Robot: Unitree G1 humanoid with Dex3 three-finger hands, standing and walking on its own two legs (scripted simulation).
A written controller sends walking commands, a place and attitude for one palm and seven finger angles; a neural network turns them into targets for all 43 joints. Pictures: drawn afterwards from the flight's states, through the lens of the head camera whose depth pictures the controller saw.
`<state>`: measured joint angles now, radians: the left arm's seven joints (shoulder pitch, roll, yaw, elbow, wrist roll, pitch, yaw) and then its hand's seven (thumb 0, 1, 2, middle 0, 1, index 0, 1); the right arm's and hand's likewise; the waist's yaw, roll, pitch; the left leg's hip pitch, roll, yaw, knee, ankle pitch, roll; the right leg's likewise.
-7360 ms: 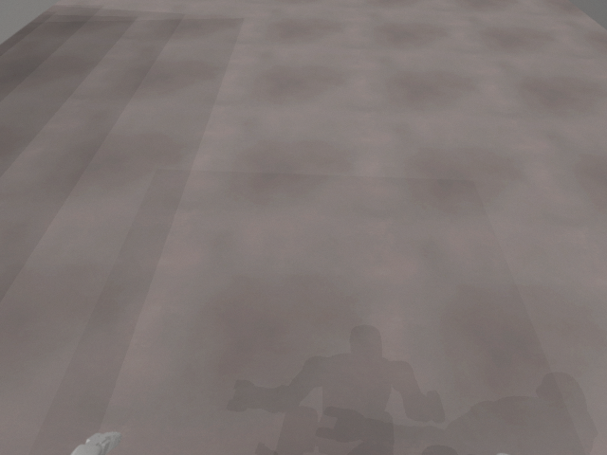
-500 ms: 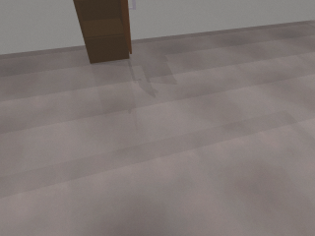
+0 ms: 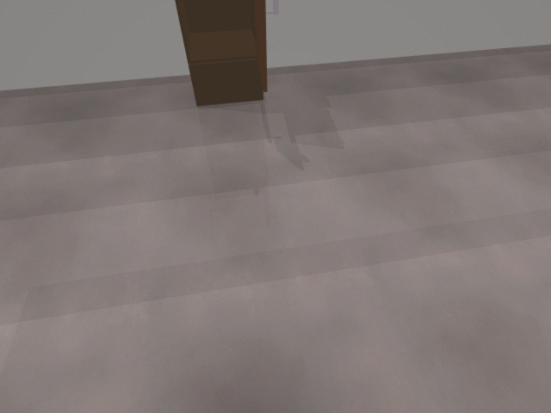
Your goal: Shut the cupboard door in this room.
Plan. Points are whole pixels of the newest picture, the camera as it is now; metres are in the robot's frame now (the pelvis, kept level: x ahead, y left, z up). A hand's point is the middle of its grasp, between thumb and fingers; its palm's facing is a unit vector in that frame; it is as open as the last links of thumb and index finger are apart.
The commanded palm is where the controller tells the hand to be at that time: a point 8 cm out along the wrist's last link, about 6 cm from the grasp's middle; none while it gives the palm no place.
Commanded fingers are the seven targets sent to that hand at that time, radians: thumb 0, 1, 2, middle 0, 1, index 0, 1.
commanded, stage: turn or walk to find it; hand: left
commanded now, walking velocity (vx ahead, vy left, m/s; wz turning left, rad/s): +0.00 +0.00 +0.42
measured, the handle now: out of the picture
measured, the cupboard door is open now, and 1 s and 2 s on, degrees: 88 88 88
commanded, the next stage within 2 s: stand and wait in 0.06 s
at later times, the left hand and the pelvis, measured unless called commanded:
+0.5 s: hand out of the picture -0.03 +0.18 -0.17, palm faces +0.10 -0.98 -0.18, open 7.4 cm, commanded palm none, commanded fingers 0.00 0.90 0.90 -0.20 -0.30 -0.20 -0.30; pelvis +0.01 +0.01 +0.01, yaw +3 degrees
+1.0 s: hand out of the picture -0.01 +0.20 -0.17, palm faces +0.07 -0.98 -0.20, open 7.4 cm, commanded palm none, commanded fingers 0.00 0.90 0.90 -0.20 -0.30 -0.20 -0.30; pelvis +0.00 +0.02 +0.00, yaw +3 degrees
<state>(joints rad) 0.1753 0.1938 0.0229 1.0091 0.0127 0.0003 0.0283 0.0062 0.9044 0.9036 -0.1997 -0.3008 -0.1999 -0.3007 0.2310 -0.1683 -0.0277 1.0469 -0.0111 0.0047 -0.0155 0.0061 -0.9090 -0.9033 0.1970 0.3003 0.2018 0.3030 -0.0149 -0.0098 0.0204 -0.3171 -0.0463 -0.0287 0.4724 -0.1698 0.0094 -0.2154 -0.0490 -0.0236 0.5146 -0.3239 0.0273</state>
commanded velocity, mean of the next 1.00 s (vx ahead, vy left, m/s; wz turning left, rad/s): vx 0.10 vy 0.00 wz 0.05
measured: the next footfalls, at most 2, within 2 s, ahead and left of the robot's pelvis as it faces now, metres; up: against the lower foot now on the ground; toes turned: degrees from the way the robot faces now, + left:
left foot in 0.24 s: +0.04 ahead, +0.13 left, +0.00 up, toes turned +6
left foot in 1.36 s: +0.22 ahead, +0.19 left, +0.00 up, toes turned +17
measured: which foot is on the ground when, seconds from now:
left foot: down 0.00-0.02, up 0.04-0.22, down 0.24-1.00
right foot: down 0.00-1.00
